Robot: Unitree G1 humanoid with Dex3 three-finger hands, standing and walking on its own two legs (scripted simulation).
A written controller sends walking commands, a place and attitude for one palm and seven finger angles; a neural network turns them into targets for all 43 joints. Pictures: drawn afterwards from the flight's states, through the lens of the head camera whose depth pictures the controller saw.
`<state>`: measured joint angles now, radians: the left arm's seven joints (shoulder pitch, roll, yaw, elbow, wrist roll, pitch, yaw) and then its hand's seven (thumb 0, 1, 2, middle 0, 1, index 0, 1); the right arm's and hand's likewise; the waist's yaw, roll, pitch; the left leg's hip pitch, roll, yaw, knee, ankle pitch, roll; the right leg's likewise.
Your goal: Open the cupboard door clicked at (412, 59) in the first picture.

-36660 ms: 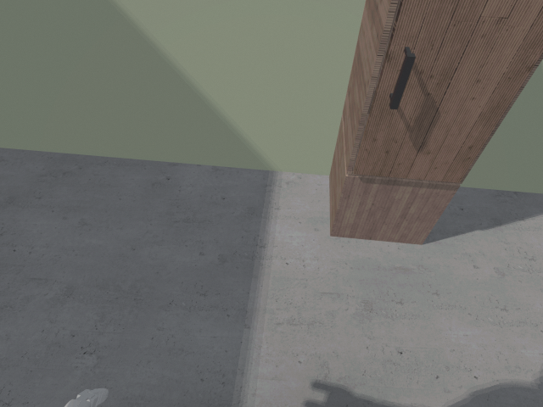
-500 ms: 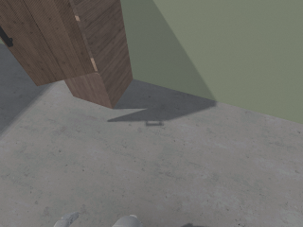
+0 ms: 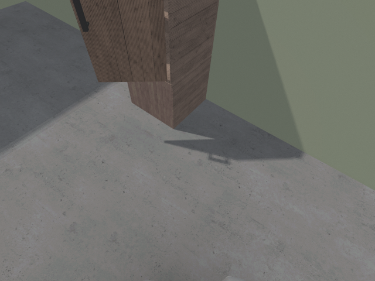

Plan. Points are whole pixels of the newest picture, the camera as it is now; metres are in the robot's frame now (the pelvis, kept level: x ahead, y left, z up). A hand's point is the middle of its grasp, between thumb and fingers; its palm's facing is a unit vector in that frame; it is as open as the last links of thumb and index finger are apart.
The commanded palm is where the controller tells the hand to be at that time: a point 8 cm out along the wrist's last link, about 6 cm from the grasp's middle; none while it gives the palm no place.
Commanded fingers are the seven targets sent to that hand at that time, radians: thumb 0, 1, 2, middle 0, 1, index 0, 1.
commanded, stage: take the last steps up to it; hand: left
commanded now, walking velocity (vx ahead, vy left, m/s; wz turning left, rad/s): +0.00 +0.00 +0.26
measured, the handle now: (81, 10) +1.02 +0.50 +0.04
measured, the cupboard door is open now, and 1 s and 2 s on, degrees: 41 41 41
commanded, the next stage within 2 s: come to a stop and stand still in 1.54 s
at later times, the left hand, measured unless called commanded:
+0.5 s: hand out of the picture -0.03 +0.21 -0.18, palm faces +0.27 -0.95 -0.17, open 7.4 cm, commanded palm none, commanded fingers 0.00 0.90 0.90 -0.20 -0.30 -0.20 -0.30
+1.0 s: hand (96, 212) +0.29 +0.27 -0.16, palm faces +0.17 -0.97 -0.19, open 7.4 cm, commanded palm none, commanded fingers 0.00 0.90 0.90 -0.20 -0.30 -0.20 -0.30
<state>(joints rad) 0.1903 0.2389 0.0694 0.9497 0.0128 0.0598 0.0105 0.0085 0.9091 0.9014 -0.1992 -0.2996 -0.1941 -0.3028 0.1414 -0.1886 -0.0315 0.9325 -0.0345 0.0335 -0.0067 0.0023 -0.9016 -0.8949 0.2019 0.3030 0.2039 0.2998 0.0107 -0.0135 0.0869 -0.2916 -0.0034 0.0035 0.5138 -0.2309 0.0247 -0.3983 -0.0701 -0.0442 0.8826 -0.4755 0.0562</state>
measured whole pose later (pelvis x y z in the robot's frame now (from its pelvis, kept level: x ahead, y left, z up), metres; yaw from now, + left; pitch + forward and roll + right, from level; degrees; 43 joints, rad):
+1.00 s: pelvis +0.20 +0.08 -0.01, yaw +10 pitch -1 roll +0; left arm 0.13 0.15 0.05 0.96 0.01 -0.05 0.00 0.00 0.91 0.90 -0.20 -0.30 -0.20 -0.30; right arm 0.36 -0.17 -0.04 1.14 -0.03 0.00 0.00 0.01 -0.91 -0.89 0.20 0.30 0.20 0.30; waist -0.04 0.03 0.08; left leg -0.33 0.03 0.05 1.06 -0.41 0.01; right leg -0.29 -0.03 -0.15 0.56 -0.25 -0.05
